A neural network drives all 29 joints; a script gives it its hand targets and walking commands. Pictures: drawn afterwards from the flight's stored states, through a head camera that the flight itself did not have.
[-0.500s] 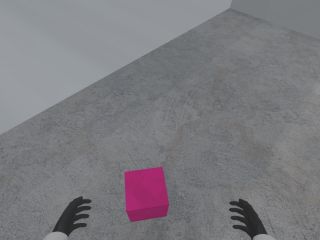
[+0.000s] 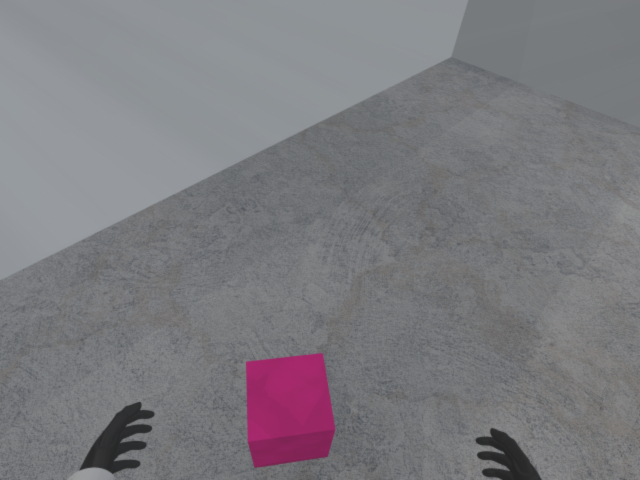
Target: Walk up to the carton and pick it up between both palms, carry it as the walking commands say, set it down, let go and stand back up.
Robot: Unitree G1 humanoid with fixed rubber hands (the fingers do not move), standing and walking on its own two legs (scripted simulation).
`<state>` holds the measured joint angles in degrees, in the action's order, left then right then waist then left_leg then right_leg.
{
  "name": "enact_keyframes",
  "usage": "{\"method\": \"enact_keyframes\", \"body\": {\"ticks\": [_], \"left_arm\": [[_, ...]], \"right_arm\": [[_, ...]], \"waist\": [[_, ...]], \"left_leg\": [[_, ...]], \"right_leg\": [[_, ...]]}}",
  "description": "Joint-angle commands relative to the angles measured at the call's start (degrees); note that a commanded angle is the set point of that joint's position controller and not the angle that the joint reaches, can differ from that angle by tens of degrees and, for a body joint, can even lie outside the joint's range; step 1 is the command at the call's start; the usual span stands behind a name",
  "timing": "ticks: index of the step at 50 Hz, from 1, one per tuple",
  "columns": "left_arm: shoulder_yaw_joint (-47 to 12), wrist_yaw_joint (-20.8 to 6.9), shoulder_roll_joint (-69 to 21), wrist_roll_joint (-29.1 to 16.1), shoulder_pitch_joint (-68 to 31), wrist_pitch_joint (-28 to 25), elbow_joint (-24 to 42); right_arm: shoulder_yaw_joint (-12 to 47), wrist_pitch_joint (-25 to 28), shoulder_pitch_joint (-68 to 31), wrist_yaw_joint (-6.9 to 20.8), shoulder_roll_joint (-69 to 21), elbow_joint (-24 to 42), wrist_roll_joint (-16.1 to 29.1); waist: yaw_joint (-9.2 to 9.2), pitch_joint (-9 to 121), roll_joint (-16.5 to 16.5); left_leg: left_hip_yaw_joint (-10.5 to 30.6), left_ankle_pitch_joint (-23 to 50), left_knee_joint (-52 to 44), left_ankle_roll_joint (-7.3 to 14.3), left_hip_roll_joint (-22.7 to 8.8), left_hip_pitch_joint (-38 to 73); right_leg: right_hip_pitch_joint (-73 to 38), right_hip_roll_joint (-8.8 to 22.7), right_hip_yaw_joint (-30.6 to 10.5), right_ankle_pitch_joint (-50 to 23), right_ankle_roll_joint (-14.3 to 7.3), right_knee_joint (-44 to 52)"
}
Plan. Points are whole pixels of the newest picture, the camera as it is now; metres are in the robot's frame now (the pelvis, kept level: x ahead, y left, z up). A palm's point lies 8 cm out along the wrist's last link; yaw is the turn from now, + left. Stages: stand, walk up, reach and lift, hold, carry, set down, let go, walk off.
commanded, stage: stand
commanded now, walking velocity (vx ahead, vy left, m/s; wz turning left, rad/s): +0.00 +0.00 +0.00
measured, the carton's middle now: (288, 411) +0.43 +0.06 -0.65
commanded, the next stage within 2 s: none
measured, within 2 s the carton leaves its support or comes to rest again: neither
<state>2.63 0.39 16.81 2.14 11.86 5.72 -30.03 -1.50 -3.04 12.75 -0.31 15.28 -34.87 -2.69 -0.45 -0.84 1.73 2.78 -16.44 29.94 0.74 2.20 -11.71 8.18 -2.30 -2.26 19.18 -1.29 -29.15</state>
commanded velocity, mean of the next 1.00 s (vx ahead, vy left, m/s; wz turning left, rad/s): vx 0.00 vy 0.00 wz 0.00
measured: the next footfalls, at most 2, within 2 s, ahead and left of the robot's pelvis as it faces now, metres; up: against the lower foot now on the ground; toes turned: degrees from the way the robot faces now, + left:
none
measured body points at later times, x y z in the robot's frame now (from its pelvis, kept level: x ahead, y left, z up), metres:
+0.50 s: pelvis +0.02 +0.02 +0.00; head +0.02 +0.04 +0.45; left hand +0.16 +0.31 -0.11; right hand +0.13 -0.28 -0.09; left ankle +0.00 +0.11 -0.74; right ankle -0.04 -0.11 -0.74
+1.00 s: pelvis +0.00 +0.02 +0.01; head -0.01 +0.03 +0.46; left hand +0.11 +0.32 -0.11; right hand +0.09 -0.30 -0.09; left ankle +0.00 +0.11 -0.74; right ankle -0.04 -0.11 -0.74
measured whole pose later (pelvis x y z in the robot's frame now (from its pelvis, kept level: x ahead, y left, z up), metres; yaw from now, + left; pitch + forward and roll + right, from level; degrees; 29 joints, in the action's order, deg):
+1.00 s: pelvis +0.00 +0.02 +0.01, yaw -2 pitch -2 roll +0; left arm 0.1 1.3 21.4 1.5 10.2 -0.2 -53.0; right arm -1.1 0.4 7.8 -1.0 20.6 -56.1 -1.3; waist 0.2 -0.7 1.7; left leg 0.3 -12.3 21.8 2.1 2.4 -7.4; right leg 4.5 -1.1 -4.4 14.4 0.3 -21.0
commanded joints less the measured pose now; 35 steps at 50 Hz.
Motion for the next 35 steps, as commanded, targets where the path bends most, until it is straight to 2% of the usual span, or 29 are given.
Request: {"method": "enact_keyframes", "body": {"ticks": [1, 6, 13, 23, 35], "left_arm": [[2.08, 0.06, 7.22, 0.12, -3.22, -3.92, 1.18], [1.85, 0.57, 8.83, -0.25, -2.40, -5.11, -2.98], [0.98, 1.10, 10.21, -0.38, -1.78, -5.54, -7.68], [0.16, 1.41, 11.08, -0.46, -2.16, -5.89, -12.20], [-0.37, 1.46, 12.14, -0.53, -3.02, -6.25, -16.22]], "right_arm": [[-2.88, 2.62, -4.06, -0.58, 9.29, 1.40, -0.14], [-2.66, 3.37, -3.85, -1.00, 10.41, -2.22, 0.30], [-2.55, 3.56, -3.88, -1.47, 12.37, -6.36, 0.44], [-2.41, 3.76, -5.14, -1.56, 13.31, -10.67, 0.80], [-2.00, 3.89, -6.38, -1.30, 13.93, -14.91, 1.09]], "waist": [[-0.08, 0.84, -2.93], [0.33, 4.53, -2.88], [0.70, 4.78, -2.99], [0.67, 3.99, -1.88], [0.67, 2.12, -1.51]], "left_leg": [[4.33, 3.52, -6.80, 0.07, -5.39, -2.99], [3.91, 17.34, -4.94, -0.22, -5.93, 1.64], [4.24, 22.74, -4.92, -0.03, -6.78, 4.56], [4.23, 24.54, -6.12, 0.10, -7.21, 6.10], [4.32, 18.63, -8.96, 0.33, -7.37, 6.01]], "right_leg": [[2.20, 4.06, -4.10, -4.68, 1.09, 5.19], [-0.10, 4.86, -4.56, -16.09, 1.38, 4.56], [-0.16, 5.27, -4.59, -19.06, 1.38, 4.38], [-0.40, 5.98, -5.04, -20.16, 1.30, 5.32], [-0.52, 6.80, -6.02, -16.76, 0.87, 8.45]]}}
